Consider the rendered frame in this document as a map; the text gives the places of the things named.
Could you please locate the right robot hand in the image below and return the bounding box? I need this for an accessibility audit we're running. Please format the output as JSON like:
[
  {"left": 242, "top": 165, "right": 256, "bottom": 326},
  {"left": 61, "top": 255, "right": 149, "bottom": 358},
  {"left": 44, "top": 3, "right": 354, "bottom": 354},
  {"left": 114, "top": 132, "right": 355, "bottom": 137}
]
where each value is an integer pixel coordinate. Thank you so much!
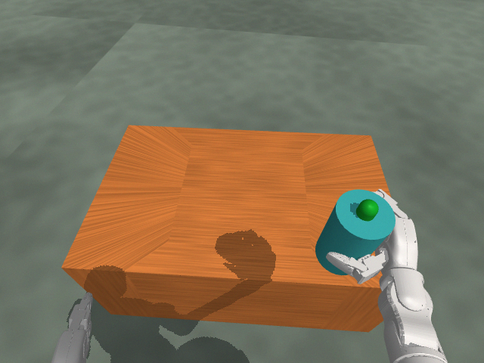
[{"left": 326, "top": 189, "right": 418, "bottom": 284}]

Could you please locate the right robot arm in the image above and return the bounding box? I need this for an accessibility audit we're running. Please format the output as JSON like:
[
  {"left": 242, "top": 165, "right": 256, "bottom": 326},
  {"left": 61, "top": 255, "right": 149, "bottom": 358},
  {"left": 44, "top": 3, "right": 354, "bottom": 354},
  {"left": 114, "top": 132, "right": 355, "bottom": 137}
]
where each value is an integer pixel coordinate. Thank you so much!
[{"left": 378, "top": 267, "right": 448, "bottom": 363}]

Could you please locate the left robot hand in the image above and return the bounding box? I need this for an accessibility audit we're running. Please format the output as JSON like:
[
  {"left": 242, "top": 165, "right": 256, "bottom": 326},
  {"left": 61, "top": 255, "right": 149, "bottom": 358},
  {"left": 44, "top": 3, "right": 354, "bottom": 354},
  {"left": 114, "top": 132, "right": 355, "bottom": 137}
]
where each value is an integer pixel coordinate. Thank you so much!
[{"left": 51, "top": 293, "right": 93, "bottom": 363}]

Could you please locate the bottle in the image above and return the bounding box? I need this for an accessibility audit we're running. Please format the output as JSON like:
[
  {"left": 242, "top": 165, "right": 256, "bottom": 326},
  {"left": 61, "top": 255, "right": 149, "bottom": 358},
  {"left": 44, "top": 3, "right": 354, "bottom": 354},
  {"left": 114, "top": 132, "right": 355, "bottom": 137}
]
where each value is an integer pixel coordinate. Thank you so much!
[{"left": 315, "top": 189, "right": 396, "bottom": 275}]

